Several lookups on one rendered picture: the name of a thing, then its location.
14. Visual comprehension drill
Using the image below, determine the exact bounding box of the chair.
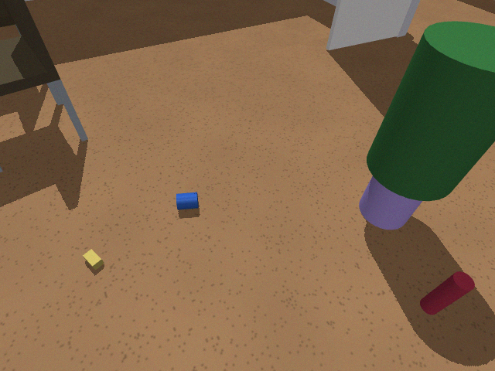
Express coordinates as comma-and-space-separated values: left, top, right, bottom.
0, 0, 88, 172
0, 0, 22, 36

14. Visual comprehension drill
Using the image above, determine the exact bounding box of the potted plant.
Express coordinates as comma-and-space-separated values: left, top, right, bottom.
359, 21, 495, 230

